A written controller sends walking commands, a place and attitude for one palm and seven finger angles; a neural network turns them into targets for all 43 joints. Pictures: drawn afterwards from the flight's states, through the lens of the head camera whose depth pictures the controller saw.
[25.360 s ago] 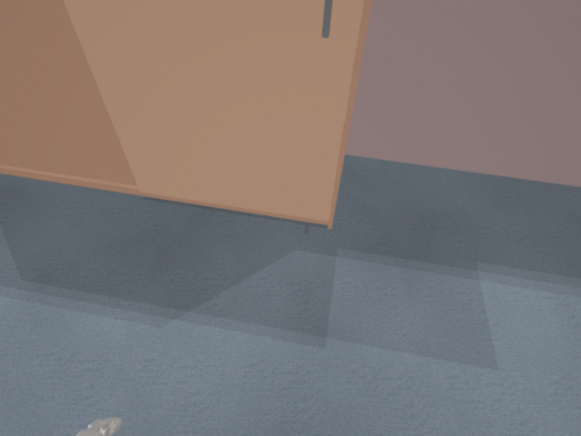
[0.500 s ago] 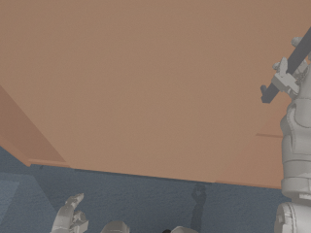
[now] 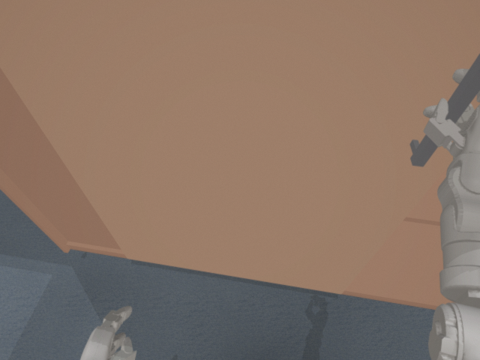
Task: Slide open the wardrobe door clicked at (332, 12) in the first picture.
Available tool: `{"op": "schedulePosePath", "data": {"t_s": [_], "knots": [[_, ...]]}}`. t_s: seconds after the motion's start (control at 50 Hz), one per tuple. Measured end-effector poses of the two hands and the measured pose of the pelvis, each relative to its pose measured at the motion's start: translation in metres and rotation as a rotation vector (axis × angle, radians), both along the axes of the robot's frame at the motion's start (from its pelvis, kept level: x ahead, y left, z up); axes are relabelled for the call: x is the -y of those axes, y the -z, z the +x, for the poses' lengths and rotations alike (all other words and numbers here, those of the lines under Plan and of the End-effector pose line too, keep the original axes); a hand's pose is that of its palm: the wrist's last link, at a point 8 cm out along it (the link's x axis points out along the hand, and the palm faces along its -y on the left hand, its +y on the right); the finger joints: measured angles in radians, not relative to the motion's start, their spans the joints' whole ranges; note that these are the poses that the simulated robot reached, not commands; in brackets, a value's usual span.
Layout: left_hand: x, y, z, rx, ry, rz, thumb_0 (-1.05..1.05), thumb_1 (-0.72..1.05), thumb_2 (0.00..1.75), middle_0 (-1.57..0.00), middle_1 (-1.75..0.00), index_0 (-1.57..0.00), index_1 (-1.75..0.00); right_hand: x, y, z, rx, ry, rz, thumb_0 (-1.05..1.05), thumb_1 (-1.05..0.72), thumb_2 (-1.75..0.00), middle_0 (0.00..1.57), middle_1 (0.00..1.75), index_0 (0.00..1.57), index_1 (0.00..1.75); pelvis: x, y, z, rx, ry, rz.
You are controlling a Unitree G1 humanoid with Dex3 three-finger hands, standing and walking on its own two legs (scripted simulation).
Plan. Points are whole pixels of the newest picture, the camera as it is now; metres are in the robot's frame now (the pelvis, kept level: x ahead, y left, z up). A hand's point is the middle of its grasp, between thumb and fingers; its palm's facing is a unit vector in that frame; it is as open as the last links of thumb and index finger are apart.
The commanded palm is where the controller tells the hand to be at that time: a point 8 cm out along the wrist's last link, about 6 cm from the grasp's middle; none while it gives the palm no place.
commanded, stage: stop walking and hold the door there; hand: right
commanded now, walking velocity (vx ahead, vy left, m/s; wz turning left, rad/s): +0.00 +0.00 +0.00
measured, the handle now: (462, 84) +0.47 -0.30 +0.24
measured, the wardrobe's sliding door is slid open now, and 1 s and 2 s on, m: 0.59 0.59 0.59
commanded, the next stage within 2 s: loosen the grip on the handle in 0.52 s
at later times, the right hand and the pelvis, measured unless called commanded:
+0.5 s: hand (430, 122) +0.43 -0.26 +0.20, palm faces +0.49 +0.86 -0.17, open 6.9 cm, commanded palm +0.39 -0.27 +0.17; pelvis +0.02 +0.03 -0.01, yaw +0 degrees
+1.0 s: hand (448, 120) +0.42 -0.28 +0.21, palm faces +0.47 +0.87 -0.17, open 12.8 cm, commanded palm +0.38 -0.31 +0.21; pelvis -0.03 +0.03 -0.01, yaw -2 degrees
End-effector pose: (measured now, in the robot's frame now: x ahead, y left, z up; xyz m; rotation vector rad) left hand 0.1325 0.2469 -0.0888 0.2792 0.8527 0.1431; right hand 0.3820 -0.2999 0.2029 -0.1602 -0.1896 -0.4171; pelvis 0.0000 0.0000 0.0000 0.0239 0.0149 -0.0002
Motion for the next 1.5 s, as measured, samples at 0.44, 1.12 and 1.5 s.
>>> {"op": "schedulePosePath", "data": {"t_s": [0.44, 1.12, 1.5], "knots": [[-0.048, 0.028, -0.024, -0.131, -0.112, -0.004, 0.02, 0.91, 0.90, -0.20, -0.30, -0.20, -0.30, -0.006, -0.001, 0.001, -0.019, 0.087, -0.047, -0.04, -0.76, -0.87, 0.44, 1.33, 0.03, 1.31, -0.033, 0.008, 0.020, 0.010, -0.007, -0.016], [-0.045, 0.022, -0.111, -0.166, -0.152, 0.046, 0.01, 0.91, 0.90, -0.20, -0.30, -0.20, -0.30, 0.021, -0.014, -0.002, -0.032, 0.078, -0.042, -0.01, 0.47, -0.25, 0.35, 1.28, 0.30, 1.25, -0.018, 0.015, -0.028, -0.048, 0.003, 0.017], [-0.017, 0.013, -0.070, -0.028, -0.121, 0.026, 0.01, 0.91, 0.90, -0.20, -0.30, -0.20, -0.30, 0.042, -0.021, -0.007, -0.043, 0.094, -0.032, -0.01, 0.55, -0.20, 0.31, 1.19, 0.26, 1.16, -0.006, 0.012, -0.018, -0.031, -0.016, 0.018]]}}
